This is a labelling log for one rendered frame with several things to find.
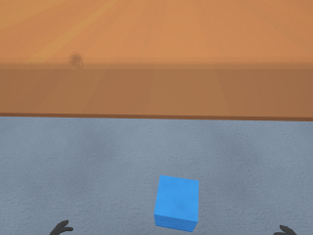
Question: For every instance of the robot left hand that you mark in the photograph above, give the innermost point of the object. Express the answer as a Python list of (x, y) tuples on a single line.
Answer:
[(60, 228)]

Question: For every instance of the robot right hand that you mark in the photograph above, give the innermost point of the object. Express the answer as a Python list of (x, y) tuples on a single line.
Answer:
[(287, 231)]

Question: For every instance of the carton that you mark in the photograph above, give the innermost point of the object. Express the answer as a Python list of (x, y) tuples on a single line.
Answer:
[(177, 203)]

